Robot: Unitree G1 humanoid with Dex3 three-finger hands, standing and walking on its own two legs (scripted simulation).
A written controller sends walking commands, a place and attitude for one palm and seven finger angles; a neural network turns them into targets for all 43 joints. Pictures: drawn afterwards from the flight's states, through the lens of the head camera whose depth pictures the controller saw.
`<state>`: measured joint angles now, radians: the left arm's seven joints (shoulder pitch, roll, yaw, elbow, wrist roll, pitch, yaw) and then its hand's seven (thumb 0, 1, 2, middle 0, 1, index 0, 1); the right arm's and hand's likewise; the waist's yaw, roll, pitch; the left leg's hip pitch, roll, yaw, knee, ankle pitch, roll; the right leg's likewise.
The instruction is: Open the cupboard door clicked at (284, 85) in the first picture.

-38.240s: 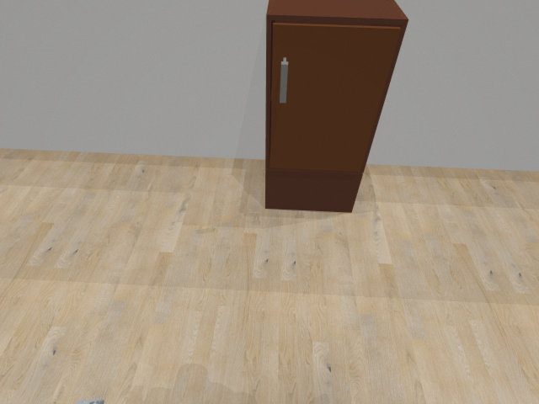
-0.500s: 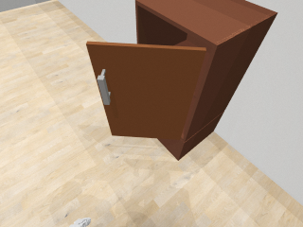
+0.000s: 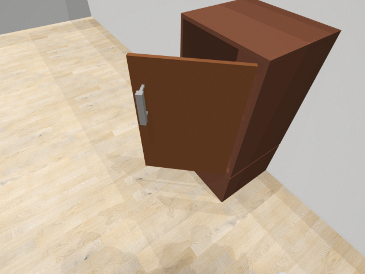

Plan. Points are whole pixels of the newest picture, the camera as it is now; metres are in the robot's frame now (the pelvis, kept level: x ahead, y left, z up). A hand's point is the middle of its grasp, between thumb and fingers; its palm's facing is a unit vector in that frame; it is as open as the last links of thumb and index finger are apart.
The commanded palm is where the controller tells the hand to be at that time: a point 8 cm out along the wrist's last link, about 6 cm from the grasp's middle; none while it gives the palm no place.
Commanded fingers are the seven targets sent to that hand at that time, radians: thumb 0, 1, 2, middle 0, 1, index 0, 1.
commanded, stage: come to a stop and stand still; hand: left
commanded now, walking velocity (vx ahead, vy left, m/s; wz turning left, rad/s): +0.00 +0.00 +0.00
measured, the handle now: (143, 105) +0.65 +0.20 -0.03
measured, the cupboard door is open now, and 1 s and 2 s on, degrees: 47 47 47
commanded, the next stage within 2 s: look again from close up in 1.54 s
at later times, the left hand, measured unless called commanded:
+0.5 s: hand out of the picture -0.08 +0.20 -0.17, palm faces +0.04 -0.98 -0.17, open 7.3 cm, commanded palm none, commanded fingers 0.00 0.90 0.90 -0.20 -0.30 -0.20 -0.30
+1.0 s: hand out of the picture -0.18 +0.22 -0.20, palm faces +0.08 -0.99 -0.15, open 7.4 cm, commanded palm none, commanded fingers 0.00 0.90 0.90 -0.20 -0.30 -0.20 -0.30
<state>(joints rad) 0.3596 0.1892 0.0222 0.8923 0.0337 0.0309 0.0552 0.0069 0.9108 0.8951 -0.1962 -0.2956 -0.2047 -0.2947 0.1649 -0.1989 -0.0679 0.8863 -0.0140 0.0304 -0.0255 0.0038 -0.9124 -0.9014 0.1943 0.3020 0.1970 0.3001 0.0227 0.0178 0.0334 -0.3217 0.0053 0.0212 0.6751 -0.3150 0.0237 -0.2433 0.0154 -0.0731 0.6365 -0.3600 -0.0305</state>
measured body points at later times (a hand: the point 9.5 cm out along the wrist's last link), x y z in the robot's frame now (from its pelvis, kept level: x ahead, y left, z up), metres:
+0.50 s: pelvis -0.06 +0.03 +0.01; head -0.09 +0.05 +0.46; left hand -0.08 +0.25 -0.15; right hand -0.07 -0.21 -0.14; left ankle +0.03 +0.10 -0.72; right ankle -0.01 -0.10 -0.72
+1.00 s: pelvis -0.16 +0.06 -0.01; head -0.20 +0.09 +0.44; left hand -0.18 +0.28 -0.18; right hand -0.15 -0.18 -0.15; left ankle -0.15 +0.14 -0.73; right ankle -0.02 -0.10 -0.71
